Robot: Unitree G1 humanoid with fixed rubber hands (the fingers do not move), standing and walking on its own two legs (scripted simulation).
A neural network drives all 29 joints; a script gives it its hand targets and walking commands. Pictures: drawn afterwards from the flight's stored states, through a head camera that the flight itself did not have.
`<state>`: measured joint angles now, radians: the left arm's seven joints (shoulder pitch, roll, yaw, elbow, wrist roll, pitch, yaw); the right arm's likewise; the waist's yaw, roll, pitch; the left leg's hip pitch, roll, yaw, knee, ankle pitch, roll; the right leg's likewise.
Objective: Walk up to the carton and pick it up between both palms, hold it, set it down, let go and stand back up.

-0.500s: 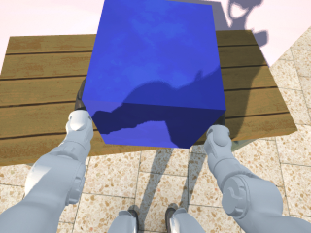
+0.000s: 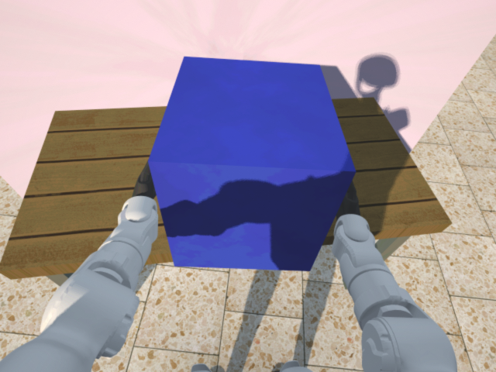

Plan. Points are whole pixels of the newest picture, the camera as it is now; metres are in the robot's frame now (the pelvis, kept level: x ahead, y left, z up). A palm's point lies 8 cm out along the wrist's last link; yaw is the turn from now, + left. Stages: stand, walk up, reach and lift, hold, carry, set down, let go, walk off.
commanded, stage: reach and lift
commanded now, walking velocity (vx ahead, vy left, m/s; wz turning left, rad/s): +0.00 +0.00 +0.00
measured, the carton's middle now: (247, 164) +0.49 -0.02 +0.03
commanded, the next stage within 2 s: hold in 1.96 s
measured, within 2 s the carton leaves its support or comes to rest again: neither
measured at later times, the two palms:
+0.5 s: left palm (122, 166) +0.40 +0.18 +0.13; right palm (363, 169) +0.38 -0.18 +0.14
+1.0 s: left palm (117, 172) +0.35 +0.16 +0.18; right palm (392, 159) +0.36 -0.19 +0.18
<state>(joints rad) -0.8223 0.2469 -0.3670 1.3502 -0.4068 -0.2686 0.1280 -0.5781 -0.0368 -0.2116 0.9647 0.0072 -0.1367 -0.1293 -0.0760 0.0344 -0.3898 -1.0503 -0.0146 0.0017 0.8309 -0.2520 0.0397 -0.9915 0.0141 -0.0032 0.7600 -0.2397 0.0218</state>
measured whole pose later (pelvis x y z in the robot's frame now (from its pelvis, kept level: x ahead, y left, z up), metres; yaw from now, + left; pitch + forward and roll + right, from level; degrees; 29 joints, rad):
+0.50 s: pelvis -0.02 +0.00 +0.01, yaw +1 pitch +18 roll -3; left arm -0.89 0.28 -0.25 1.17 -0.42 0.13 0.15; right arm -0.75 -0.09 -0.21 0.86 0.01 0.31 -0.12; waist -0.06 0.03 -0.39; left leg -0.89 -0.01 0.00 0.83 -0.25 0.04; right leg -0.84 0.01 0.00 0.76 -0.23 0.02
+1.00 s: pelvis -0.05 -0.04 +0.02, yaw +1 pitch +8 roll +0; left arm -0.94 0.23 -0.03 1.21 -0.31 0.20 0.14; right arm -0.86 -0.14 -0.21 0.95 0.01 0.35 -0.10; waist 0.02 0.03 -0.28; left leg -0.67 -0.02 0.00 0.69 -0.16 0.03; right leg -0.66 0.01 0.00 0.71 -0.19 -0.01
